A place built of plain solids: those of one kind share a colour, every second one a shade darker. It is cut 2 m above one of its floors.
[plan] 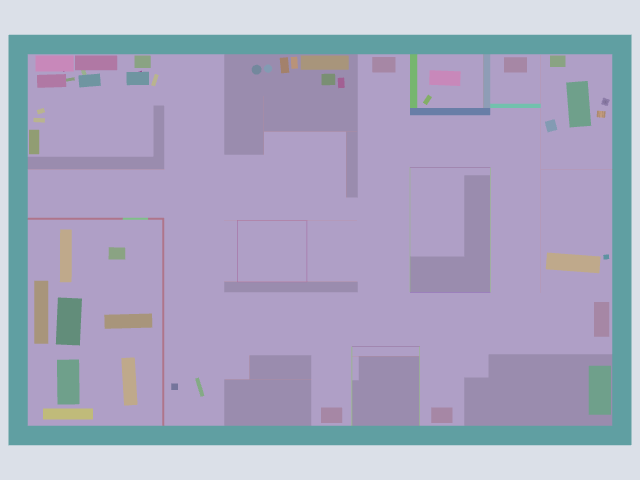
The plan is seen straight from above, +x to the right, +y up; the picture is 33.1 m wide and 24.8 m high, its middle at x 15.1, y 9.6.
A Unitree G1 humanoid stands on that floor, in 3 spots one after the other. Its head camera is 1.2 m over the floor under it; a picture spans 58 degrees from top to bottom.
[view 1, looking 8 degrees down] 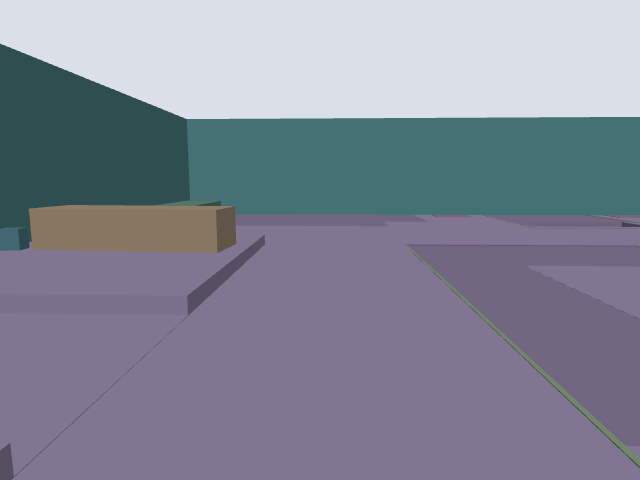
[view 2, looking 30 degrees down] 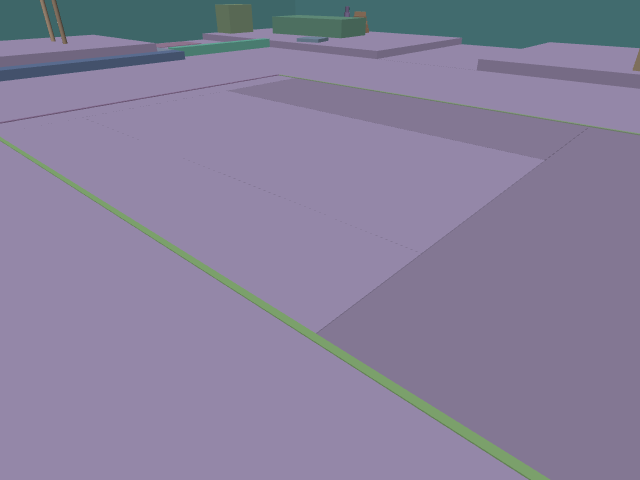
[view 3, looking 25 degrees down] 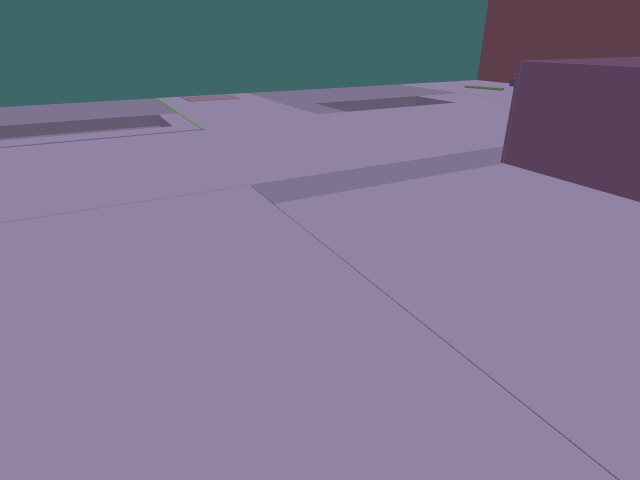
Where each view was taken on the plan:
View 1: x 25.20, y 14.82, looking -88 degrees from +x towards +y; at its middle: floor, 8.61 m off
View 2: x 18.80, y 7.85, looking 42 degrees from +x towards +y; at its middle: floor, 2.40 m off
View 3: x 18.25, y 10.50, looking -118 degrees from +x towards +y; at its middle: floor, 2.84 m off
